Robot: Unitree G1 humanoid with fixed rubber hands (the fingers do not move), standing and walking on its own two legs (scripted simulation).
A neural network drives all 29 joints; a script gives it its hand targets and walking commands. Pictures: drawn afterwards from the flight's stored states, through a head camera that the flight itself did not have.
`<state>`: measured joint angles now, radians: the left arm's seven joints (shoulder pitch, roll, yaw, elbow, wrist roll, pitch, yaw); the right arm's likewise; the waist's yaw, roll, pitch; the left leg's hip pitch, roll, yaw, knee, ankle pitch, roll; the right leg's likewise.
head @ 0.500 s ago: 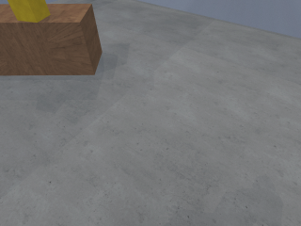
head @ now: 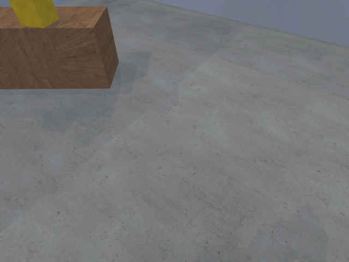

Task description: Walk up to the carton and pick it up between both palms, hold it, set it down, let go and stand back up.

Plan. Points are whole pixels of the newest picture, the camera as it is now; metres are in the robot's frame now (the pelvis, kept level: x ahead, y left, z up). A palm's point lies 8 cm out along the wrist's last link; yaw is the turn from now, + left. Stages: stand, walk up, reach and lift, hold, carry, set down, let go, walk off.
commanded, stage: stand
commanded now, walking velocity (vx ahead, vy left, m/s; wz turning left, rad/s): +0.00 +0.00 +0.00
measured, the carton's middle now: (33, 5) +1.88 +1.15 -0.07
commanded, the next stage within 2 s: walk up in 1.48 s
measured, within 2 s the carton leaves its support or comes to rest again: neither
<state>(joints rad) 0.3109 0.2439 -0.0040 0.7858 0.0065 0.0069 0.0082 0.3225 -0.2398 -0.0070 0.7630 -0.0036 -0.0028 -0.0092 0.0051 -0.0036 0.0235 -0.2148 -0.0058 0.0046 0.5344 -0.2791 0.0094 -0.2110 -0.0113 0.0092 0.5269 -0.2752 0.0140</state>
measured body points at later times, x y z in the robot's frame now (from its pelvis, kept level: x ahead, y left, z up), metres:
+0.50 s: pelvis +0.00 +0.00 +0.00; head +0.00 +0.00 +0.45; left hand +0.06 +0.26 -0.13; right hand +0.06 -0.26 -0.13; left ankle +0.01 +0.11 -0.73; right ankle +0.01 -0.13 -0.73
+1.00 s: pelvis +0.01 +0.00 +0.00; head +0.00 +0.00 +0.45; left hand +0.05 +0.26 -0.13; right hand +0.05 -0.26 -0.13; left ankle +0.01 +0.11 -0.73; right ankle +0.01 -0.13 -0.73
